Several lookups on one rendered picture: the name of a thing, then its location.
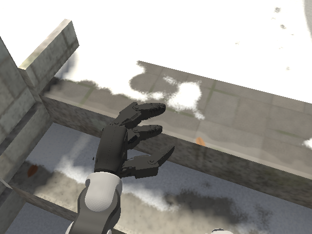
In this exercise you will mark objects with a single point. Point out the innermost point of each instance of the left robot hand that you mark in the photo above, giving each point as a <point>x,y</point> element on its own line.
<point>123,134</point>

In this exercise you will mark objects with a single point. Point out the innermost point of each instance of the left robot forearm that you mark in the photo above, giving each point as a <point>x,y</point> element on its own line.
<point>98,205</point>

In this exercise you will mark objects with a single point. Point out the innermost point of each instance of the robot right shin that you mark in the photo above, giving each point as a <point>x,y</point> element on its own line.
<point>218,229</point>

